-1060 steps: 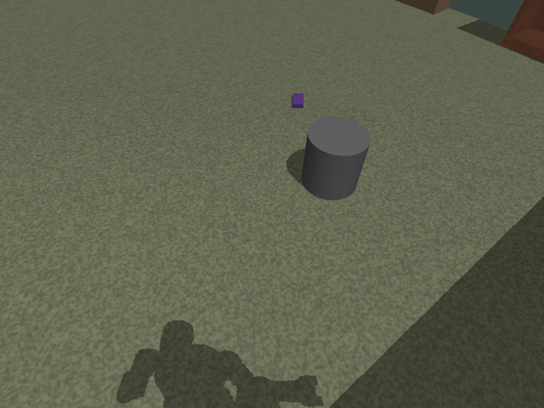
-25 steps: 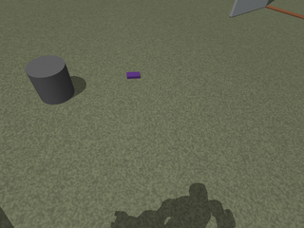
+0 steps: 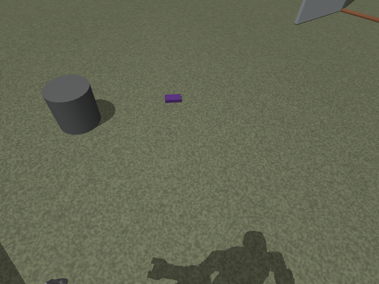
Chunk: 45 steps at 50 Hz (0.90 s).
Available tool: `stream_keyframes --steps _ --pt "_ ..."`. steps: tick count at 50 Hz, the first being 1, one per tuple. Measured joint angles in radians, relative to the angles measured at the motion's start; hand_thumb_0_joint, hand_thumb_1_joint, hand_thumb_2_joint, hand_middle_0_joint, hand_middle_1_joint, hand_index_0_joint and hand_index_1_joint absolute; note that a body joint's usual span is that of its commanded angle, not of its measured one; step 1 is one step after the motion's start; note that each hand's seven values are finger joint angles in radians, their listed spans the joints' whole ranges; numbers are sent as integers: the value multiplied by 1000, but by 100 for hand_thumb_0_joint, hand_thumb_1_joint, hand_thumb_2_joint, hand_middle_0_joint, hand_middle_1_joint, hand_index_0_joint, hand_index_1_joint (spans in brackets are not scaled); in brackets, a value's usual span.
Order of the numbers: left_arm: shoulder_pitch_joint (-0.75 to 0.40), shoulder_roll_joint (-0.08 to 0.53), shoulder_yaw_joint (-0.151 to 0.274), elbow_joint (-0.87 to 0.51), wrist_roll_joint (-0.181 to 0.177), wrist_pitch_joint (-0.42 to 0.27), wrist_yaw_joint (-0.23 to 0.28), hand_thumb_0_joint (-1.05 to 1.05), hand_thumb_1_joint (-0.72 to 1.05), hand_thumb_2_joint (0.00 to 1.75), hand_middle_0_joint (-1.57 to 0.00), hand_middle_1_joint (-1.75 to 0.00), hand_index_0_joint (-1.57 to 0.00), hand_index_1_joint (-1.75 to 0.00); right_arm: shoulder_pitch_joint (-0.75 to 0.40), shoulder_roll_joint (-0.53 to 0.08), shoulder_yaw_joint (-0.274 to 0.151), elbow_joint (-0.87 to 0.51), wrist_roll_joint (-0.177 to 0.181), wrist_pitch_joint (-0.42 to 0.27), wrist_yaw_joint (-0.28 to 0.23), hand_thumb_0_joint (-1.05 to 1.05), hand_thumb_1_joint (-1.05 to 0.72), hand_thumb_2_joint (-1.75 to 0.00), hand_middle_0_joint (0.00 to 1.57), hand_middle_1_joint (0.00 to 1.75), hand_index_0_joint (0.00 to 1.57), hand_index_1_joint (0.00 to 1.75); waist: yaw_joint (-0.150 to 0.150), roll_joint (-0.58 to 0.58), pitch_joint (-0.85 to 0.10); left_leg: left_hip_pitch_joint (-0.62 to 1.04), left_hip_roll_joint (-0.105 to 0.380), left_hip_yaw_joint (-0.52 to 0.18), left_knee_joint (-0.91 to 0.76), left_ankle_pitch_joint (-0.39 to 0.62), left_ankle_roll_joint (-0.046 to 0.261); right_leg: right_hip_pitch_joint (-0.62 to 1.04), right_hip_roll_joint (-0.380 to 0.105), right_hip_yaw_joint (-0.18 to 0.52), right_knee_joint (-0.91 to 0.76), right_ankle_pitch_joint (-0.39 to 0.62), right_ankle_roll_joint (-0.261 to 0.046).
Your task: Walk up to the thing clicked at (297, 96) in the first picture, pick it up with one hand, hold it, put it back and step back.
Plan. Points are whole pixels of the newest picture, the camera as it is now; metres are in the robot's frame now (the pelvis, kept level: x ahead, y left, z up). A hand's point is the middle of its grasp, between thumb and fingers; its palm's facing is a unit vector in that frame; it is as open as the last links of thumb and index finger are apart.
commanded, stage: walk up
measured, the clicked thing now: (172, 98) +1.55 +0.14 -0.76
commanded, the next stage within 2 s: stand in 0.34 s
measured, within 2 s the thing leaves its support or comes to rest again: neither
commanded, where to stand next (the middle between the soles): +0.06 +0.00 m, yaw -3 degrees
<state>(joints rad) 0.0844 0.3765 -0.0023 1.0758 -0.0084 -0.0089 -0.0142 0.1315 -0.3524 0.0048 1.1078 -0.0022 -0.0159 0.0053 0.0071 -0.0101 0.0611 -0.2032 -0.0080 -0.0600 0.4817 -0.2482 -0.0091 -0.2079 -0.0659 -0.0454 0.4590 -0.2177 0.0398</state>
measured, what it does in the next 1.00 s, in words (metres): stands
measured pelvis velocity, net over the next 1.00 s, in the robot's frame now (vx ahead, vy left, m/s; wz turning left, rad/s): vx -0.01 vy -0.03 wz -0.01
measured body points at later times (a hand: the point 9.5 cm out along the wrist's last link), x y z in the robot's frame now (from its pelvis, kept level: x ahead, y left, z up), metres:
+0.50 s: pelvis +0.00 -0.01 +0.01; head +0.01 -0.01 +0.46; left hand +0.07 +0.30 -0.13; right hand +0.10 -0.31 -0.12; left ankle +0.01 +0.13 -0.74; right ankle +0.02 -0.15 -0.74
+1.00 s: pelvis -0.01 -0.03 +0.01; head +0.00 -0.03 +0.46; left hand +0.07 +0.28 -0.12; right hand +0.06 -0.33 -0.13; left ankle +0.01 +0.13 -0.74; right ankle +0.02 -0.15 -0.74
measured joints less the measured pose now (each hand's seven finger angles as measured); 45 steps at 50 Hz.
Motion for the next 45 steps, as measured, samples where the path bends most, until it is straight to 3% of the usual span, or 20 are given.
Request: stream_keyframes --steps 19,45 --pt "-8 -18 1 76 14 1 0 0 91 90 -21 -30 -20 -30 -74 -6 -8 27 0 6 2 1 -90 -90 20 30 20 30 12 7 -14 70 2 -10 -115 55 -8 64 0 -14 -93 39 -3" --pt "5 -23 6 76 18 6 1 0 91 90 -21 -30 -20 -30 -33 -4 -7 42 -8 19 7 1 -90 -90 20 30 20 30 2 21 -12 74 40 -9 -141 81 -38 59 39 -13 -110 65 -34"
